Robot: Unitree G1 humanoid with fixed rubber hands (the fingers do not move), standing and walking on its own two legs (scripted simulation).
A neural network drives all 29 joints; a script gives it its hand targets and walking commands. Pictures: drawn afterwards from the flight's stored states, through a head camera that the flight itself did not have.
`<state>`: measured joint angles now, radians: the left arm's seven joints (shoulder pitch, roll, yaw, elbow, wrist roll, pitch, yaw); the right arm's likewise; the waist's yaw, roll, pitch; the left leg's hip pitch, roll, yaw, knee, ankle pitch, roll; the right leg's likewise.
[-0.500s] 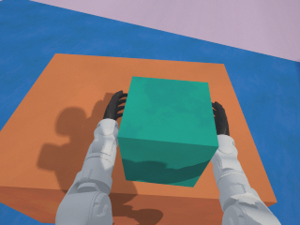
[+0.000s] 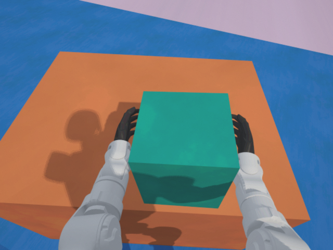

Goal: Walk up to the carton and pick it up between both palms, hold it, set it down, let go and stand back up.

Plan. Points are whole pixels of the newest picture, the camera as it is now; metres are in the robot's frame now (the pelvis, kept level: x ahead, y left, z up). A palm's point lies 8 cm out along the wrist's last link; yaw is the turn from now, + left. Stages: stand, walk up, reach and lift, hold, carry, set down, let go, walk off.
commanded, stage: set down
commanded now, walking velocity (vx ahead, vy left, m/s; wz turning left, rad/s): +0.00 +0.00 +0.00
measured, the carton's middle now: (182, 152) +0.38 -0.03 -0.01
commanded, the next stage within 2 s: none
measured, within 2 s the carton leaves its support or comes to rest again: rests again in 0.34 s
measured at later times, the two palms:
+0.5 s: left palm (124, 142) +0.39 +0.13 +0.02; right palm (241, 152) +0.36 -0.17 +0.02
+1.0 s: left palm (126, 142) +0.40 +0.12 +0.01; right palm (242, 155) +0.36 -0.18 +0.01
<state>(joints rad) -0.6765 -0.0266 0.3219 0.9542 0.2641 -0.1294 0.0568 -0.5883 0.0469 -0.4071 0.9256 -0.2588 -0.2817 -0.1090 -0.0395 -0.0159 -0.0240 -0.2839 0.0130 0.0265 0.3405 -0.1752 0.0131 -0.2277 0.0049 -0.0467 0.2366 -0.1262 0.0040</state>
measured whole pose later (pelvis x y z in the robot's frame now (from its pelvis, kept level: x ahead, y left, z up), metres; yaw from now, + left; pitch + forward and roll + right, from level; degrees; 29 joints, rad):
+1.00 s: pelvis +0.00 +0.00 +0.00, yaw +0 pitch +10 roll -1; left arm -0.72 -0.04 0.47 1.10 0.37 -0.35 0.04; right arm -0.61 0.08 -0.57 1.00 -0.41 -0.43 -0.09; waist -0.04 -0.02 -0.02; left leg -0.36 0.02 0.04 0.36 -0.17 0.01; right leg -0.31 0.01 -0.05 0.27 -0.13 0.00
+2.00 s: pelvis -0.03 +0.00 -0.04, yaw -2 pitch +21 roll -3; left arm -0.85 0.22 0.00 1.36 -0.18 -0.37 0.08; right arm -0.82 -0.23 0.02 1.35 0.29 -0.37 -0.07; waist -0.04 0.03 -0.25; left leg -0.79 0.05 0.03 0.70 -0.28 0.02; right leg -0.74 0.02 -0.05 0.60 -0.23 0.00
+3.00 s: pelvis -0.03 -0.01 -0.01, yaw -1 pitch +6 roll -1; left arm -0.95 0.36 0.04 0.85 -0.22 0.32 0.03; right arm -0.88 -0.31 0.00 0.88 0.37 0.20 -0.13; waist -0.05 -0.01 -0.06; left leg -0.37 0.03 0.02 0.45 -0.18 0.00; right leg -0.34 0.02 -0.02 0.37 -0.14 -0.01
